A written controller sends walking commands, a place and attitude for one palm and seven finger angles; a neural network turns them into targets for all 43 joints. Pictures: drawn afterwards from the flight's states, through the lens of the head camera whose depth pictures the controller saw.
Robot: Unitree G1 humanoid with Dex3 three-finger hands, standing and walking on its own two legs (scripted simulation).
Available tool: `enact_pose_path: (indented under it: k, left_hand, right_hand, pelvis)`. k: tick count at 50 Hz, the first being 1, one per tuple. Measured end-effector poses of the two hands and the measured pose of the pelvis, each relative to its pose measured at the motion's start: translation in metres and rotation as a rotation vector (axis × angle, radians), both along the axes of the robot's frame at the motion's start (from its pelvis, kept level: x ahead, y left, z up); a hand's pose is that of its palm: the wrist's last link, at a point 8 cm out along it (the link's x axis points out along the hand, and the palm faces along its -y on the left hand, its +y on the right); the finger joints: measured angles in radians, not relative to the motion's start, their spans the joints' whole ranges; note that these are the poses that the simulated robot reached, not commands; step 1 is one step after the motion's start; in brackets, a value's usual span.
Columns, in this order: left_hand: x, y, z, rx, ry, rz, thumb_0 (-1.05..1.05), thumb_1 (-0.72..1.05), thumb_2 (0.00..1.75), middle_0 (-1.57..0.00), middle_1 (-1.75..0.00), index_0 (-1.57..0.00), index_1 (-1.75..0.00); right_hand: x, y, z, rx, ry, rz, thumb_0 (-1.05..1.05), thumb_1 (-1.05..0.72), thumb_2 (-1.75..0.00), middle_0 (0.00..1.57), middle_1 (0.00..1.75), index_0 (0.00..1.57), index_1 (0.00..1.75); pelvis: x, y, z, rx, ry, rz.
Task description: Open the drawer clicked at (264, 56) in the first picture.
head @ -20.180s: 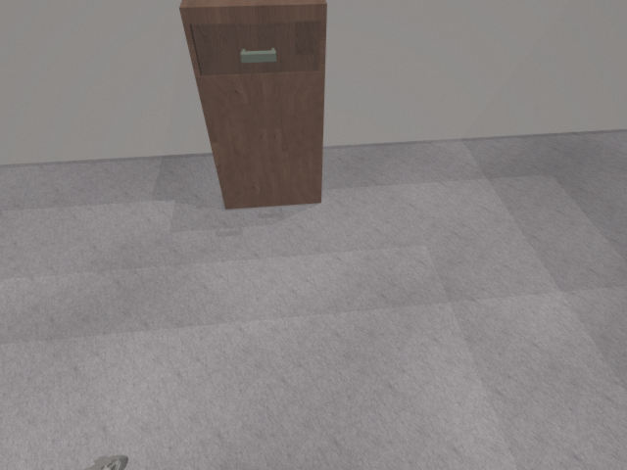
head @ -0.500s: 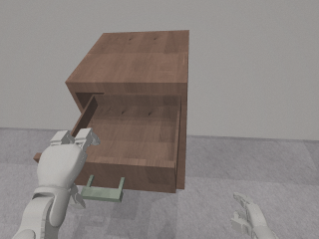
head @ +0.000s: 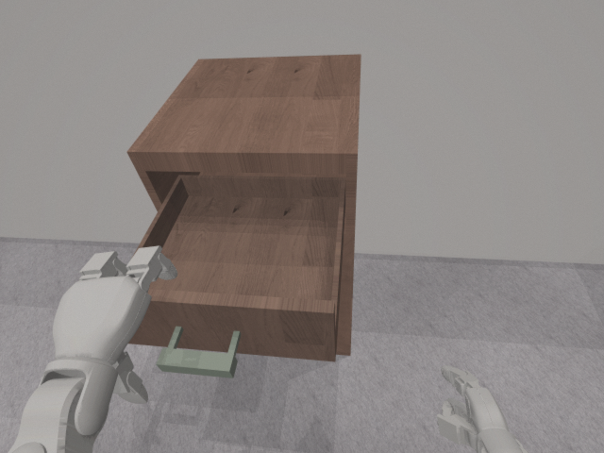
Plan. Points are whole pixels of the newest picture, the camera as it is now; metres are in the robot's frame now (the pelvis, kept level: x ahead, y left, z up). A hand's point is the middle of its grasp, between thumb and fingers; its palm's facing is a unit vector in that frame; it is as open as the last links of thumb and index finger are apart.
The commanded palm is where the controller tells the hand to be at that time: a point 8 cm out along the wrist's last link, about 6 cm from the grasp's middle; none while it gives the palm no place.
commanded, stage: draw the hand back to the body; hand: left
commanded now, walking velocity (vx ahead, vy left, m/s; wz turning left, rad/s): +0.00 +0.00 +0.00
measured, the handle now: (202, 348) +0.26 +0.22 -0.05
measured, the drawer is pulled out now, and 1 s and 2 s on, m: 0.30 0.30 0.30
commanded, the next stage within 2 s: step back with the hand held close in 1.26 s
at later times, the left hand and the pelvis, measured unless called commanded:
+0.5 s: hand (143, 313) +0.20 +0.21 +0.15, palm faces +0.36 -0.84 -0.39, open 13.2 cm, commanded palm +0.15 +0.25 +0.17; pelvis +0.01 -0.01 +0.00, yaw +1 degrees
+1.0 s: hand (100, 307) +0.20 +0.25 +0.16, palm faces +0.43 -0.80 -0.43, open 9.1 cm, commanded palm +0.14 +0.29 +0.17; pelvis +0.02 +0.00 +0.00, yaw +1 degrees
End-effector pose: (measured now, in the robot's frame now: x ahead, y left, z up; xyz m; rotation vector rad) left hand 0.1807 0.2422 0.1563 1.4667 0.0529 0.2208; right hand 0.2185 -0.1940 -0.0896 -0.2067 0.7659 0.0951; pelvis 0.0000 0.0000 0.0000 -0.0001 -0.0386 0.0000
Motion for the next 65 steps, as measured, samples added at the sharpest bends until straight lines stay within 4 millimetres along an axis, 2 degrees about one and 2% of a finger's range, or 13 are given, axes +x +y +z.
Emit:
enact_pose_path:
  k: [14,17,19,21,24,32,40,57,65]
  left_hand:
    - [-0.009,0.005,0.006,0.025,0.005,-0.003,0.0,-0.49,0.3,-0.32,-1.2,-0.32,-1.2]
    - [-0.012,0.008,0.001,-0.517,-0.106,-0.009,-0.01,-0.48,0.3,-0.32,-1.19,-0.32,-1.2]
    - [-0.014,0.007,-0.002,-0.753,-0.187,-0.016,-0.01,-0.46,0.31,-0.32,-1.18,-0.32,-1.18]
    - [-0.015,0.006,-0.001,-0.884,-0.261,-0.028,-0.01,-0.42,0.33,-0.32,-1.16,-0.31,-1.16]
    - [-0.016,0.007,0.004,-0.964,-0.344,-0.051,-0.01,-0.36,0.36,-0.31,-1.12,-0.31,-1.12]
    - [-0.011,0.018,0.015,-0.964,-0.406,-0.079,-0.01,-0.12,0.46,-0.29,-0.96,-0.28,-0.96]
    - [-0.015,0.028,0.016,-0.933,-0.385,-0.061,0.0,0.15,0.58,-0.27,-0.79,-0.26,-0.79]
    - [-0.029,0.049,0.02,-0.919,-0.43,-0.004,0.01,0.73,0.83,-0.23,-0.41,-0.22,-0.41]
    - [-0.032,0.05,0.018,-0.929,-0.428,0.003,0.01,0.86,0.88,-0.22,-0.33,-0.21,-0.33]
  right_hand:
    - [0.0,-0.007,0.001,-0.014,-0.012,-0.01,0.01,-0.9,-0.89,0.2,0.3,0.2,0.3]
    - [-0.001,-0.007,0.006,-0.011,-0.074,-0.039,0.01,-0.91,-0.89,0.2,0.3,0.2,0.3]
    - [-0.004,-0.008,0.013,-0.023,-0.125,-0.051,0.01,-0.91,-0.89,0.2,0.3,0.2,0.3]
    - [-0.008,-0.008,0.017,-0.036,-0.159,-0.053,0.01,-0.91,-0.89,0.2,0.3,0.2,0.3]
    - [-0.015,-0.011,0.019,-0.049,-0.174,-0.05,0.01,-0.9,-0.89,0.2,0.3,0.2,0.3]
    - [-0.027,-0.02,0.012,-0.067,-0.14,-0.067,0.01,-0.9,-0.89,0.2,0.3,0.2,0.3]
    - [-0.024,-0.023,0.012,-0.074,-0.141,-0.095,0.01,-0.9,-0.89,0.2,0.3,0.2,0.3]
    - [-0.007,0.002,0.019,-0.045,-0.184,-0.051,0.01,-0.9,-0.89,0.2,0.3,0.2,0.3]
    - [-0.012,0.005,0.018,-0.042,-0.178,-0.047,0.01,-0.9,-0.89,0.2,0.3,0.2,0.3]
  pelvis:
    - [-0.001,-0.003,0.0,0.0,0.004,0.002]
    - [-0.001,-0.005,-0.001,-0.002,-0.015,0.011]
    - [0.001,-0.007,-0.001,-0.005,-0.025,0.011]
    - [0.004,-0.008,-0.001,-0.008,-0.033,0.015]
    - [0.008,-0.009,-0.001,-0.013,-0.039,0.021]
    - [0.014,-0.008,-0.001,-0.018,-0.032,0.021]
    - [0.017,-0.003,0.0,-0.02,-0.019,0.015]
    - [0.015,0.006,0.0,-0.02,-0.021,0.026]
    - [0.014,0.006,0.0,-0.019,-0.024,0.027]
